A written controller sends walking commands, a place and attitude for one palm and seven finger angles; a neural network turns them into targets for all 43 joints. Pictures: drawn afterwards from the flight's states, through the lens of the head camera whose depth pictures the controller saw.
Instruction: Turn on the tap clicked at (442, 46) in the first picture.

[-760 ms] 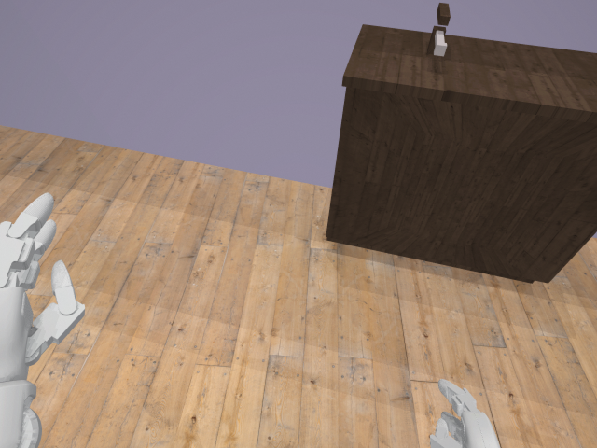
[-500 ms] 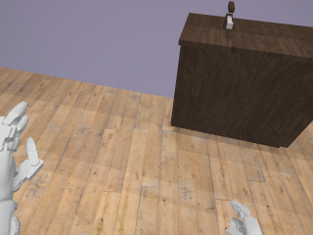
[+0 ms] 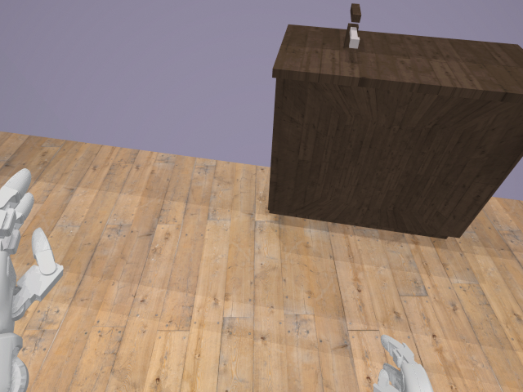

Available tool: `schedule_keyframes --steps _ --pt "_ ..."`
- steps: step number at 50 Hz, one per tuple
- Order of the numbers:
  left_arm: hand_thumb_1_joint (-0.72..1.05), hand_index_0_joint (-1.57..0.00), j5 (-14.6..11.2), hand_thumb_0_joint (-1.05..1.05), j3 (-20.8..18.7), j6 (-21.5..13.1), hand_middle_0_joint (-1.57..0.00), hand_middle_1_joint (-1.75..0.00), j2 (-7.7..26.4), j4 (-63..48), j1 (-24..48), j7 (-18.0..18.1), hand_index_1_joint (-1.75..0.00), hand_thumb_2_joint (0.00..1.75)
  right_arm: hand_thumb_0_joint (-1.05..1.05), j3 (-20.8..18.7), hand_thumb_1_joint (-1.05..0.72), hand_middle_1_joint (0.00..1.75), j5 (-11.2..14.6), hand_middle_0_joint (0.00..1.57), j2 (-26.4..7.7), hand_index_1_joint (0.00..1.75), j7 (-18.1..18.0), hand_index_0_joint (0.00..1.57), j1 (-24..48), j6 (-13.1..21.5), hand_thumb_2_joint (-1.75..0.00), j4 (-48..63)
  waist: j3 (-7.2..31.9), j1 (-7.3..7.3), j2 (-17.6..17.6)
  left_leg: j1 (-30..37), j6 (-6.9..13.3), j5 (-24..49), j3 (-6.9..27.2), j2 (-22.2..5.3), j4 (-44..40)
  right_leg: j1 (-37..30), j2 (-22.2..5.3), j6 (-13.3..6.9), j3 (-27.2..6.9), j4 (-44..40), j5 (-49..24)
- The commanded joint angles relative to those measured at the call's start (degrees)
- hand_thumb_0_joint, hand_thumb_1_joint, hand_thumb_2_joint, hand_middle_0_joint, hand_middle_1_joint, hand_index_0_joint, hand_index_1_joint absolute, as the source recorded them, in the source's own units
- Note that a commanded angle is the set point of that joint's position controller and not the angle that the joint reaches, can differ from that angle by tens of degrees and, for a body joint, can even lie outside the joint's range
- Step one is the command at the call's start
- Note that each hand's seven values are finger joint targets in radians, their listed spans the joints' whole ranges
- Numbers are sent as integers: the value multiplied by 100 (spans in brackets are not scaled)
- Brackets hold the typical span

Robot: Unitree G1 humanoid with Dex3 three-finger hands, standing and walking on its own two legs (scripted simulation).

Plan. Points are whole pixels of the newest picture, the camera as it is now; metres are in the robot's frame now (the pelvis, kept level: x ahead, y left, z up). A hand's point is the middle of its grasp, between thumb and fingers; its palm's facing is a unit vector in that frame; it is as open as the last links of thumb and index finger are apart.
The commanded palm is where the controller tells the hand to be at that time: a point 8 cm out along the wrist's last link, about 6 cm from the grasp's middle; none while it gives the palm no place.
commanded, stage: walk to a spot facing it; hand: left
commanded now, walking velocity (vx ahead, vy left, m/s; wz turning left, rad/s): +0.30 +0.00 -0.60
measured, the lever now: (354, 42) +1.14 -0.21 +0.11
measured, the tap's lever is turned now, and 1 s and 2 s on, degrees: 0 0 0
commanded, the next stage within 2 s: take the last steps up to it in 0.96 s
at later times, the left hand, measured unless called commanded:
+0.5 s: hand (197, 176) +0.35 +0.13 +0.19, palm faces +0.20 -0.85 -0.49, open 7.4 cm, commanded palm +0.30 +0.18 +0.18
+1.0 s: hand (282, 99) +0.56 +0.02 +0.20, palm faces +0.00 -0.90 -0.44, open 7.4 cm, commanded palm +0.52 +0.08 +0.18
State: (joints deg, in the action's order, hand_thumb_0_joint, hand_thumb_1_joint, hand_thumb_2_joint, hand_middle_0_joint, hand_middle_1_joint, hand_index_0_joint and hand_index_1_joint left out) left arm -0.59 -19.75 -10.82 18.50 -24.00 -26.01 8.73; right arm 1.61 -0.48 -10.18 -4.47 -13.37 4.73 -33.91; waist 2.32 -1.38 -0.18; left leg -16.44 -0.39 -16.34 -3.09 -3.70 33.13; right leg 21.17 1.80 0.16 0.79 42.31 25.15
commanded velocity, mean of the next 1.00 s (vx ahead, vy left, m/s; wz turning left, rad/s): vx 0.32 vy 0.00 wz -0.47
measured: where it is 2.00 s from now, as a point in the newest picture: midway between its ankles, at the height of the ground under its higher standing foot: (332, 353)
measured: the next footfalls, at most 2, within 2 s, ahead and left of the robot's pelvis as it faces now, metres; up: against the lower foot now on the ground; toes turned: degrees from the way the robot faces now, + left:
left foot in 0.70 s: +0.29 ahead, +0.05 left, +0.00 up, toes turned -7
right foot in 1.12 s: +0.36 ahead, -0.31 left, +0.00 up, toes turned -38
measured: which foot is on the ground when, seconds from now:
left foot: down 0.00-0.12, up 0.14-0.68, down 0.70-1.00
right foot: down 0.00-0.72, up 0.74-1.00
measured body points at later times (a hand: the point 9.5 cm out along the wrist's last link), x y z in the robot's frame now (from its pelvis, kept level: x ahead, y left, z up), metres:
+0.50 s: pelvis +0.09 -0.06 +0.01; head +0.10 -0.09 +0.46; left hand +0.33 +0.17 +0.21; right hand +0.16 -0.35 -0.09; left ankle +0.19 +0.10 -0.66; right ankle +0.04 -0.10 -0.73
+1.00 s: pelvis +0.26 -0.10 +0.01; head +0.29 -0.11 +0.46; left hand +0.55 +0.07 +0.22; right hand +0.33 -0.34 -0.08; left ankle +0.25 +0.06 -0.73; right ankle +0.30 -0.28 -0.67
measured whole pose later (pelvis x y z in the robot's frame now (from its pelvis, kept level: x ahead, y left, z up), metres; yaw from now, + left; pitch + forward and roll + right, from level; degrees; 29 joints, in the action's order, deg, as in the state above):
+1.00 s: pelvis +0.26 -0.10 +0.01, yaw -27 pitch +0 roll -2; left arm 0.2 -22.0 -14.7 21.7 -30.4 -23.6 7.1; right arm 2.4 -0.7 -6.7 -0.7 -12.1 5.0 -32.1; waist -3.5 -1.2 -1.4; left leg -4.6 -4.2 -20.2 -16.9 -11.9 27.1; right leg 35.1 -6.1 2.0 8.1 50.7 13.8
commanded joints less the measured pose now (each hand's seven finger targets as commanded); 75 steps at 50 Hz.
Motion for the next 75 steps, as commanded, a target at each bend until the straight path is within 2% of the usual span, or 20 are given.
schedule_keyframes --steps 1,4,5,6,7,11,15,29,33,35,37,43,52,54,56,57,60,64,69,75 --pt "90 -20 33 0 -210 -389 -20 -30 858 -1450 856 -12 -30 90 0 -374 -90 30 -36 20 -880 30 28 20 474 329 -90 747 70 179 -1324 593 875 140 1062 -1575 -1224 543 -119 47 386 213 362" --pt "90 -20 32 0 -334 -344 -20 -30 982 -1247 759 -40 -30 90 0 -352 -90 30 -22 20 -855 30 132 20 571 324 -90 772 121 39 -1120 -246 467 245 143 -1272 -160 -892 -57 -57 604 -1126 -313" --pt "90 -20 65 0 -342 -322 -20 -30 1036 -1193 807 -54 -30 90 0 -355 -90 30 7 20 -815 30 169 20 581 290 -90 777 172 -25 -281 -918 303 -92 -276 -891 1083 -1518 -413 -323 -106 -1637 -550" --pt "90 -20 66 0 -520 -293 -20 -30 1281 -1131 811 -18 -30 90 0 -377 -90 30 46 20 -665 30 186 20 656 242 -90 881 253 -31 1614 -2214 -10 -1273 -660 -48 2850 -2074 -1676 -994 -2669 -2316 -712" --pt "90 -20 -42 0 -625 -247 -20 -30 1273 -1016 738 34 -30 90 0 -388 -90 30 19 20 -788 30 183 20 850 249 -90 935 98 -63 1746 -2931 -157 -1816 -40 169 3796 -1982 -2379 -1398 -3937 -2734 -1109" --pt "90 -20 -83 0 -858 -542 -20 -30 1433 -1292 68 -3 -30 90 0 -324 -90 30 -8 20 -769 30 201 20 612 10 -90 739 -140 139 76 -2804 -287 -384 488 -287 4197 -1270 -1771 -1337 -2796 -2822 -551" --pt "90 -20 -113 0 -944 -703 -20 -30 1474 -1409 189 -18 -30 90 0 -346 -90 30 -1 20 -765 30 179 20 661 -73 -90 699 224 170 88 -2756 -320 163 353 -330 3731 -1431 -1421 -1133 -1799 -2755 -1643" --pt "90 -20 -125 0 -833 -546 -20 -30 1393 -1361 109 58 -30 90 0 -387 -90 30 101 20 -785 30 132 20 654 54 -90 983 243 -82 744 -1712 -8 89 -425 -66 546 -2142 -1229 -1144 -1682 -2281 -3140" --pt "90 -20 -150 0 -787 -602 -20 -30 1357 -1727 434 90 -30 90 0 -414 -90 30 94 20 -827 30 75 20 395 119 -90 953 607 126 239 802 234 1025 -627 18 -796 -1094 -768 -652 -1304 -752 -3740" --pt "90 -20 -175 0 -768 -702 -20 -30 1323 -1948 694 59 -30 90 0 -471 -90 30 59 20 -965 30 39 20 320 93 -90 933 1280 259 -1326 3528 1071 2173 1514 -1750 -837 1342 -87 -2 -467 1733 -871" --pt "90 -20 -159 0 -813 -727 -20 -30 1469 -1474 695 56 -30 90 0 -297 -90 30 -62 20 -731 30 57 20 493 167 -90 834 879 137 -1431 2981 1585 1687 2593 -2680 -1420 2295 -171 55 -541 3696 643" --pt "90 -20 34 0 -582 -594 -20 -30 1134 -1919 818 -22 -30 90 0 -395 -90 30 14 20 -807 30 162 20 566 152 -90 805 -334 51 -1026 618 753 1083 -426 -1933 -1748 1662 -860 134 252 2224 -499" --pt "90 -20 39 0 -798 -685 -20 -30 1248 -1571 621 -164 -30 90 0 -498 -90 30 53 20 -673 30 267 20 343 324 -90 913 175 107 -1406 1389 305 4102 -1878 -1605 179 11 31 102 1678 -478 -1539" --pt "90 -20 98 0 -860 -590 -20 -30 1446 -1787 548 -143 -30 90 0 -508 -90 30 156 20 -618 30 307 20 270 367 -90 845 757 -64 -529 677 111 3547 -1632 -1133 2420 -1722 57 -75 1383 -1375 -2394" --pt "90 -20 20 0 -1494 -614 -20 -30 2095 -2148 595 -15 -30 90 0 -480 -90 30 147 20 -487 30 282 20 470 318 -90 980 1674 45 1640 -2124 -64 -2110 -501 -44 5246 -3591 -2197 -1352 -2524 -1005 -7202" --pt "90 -20 65 0 -1605 -654 -20 -30 2000 -2231 486 59 -30 90 0 -352 -90 30 45 20 -377 30 276 20 647 306 -90 954 1523 30 729 -1976 8 -2001 292 -395 5230 -2975 -2485 -1375 -2456 -1210 -6524" --pt "90 -20 -24 0 -1728 -775 -20 -30 2063 -2810 -35 118 -30 90 0 -428 -90 30 87 20 -710 30 453 20 695 103 -90 732 1469 141 301 -2268 -142 -843 446 -522 5029 -2431 -2298 -1336 -2040 -1771 -3130" --pt "90 -20 -130 0 -2019 -776 -20 -30 1941 -2565 -675 209 -30 90 0 -459 -90 30 95 20 -678 30 348 20 780 -69 -90 708 1112 242 333 -1694 -194 -555 332 -642 3353 -1138 -1951 -1169 -808 -2110 -2272" --pt "90 -20 -286 0 -1756 -568 -20 -30 1493 -1485 -994 221 -30 90 0 -483 -90 30 129 20 -688 30 219 20 517 -21 -90 726 783 168 841 -1002 -26 -312 -289 -331 1194 -1047 -1853 -1034 -662 -2248 -1272" --pt "90 -20 -127 0 -615 -403 -20 -30 980 -898 301 112 -30 90 0 -482 -90 30 93 20 -812 30 -23 20 317 59 -90 745 -179 262 202 414 246 -299 -269 -173 -594 -9 -1313 -443 -371 -1762 590"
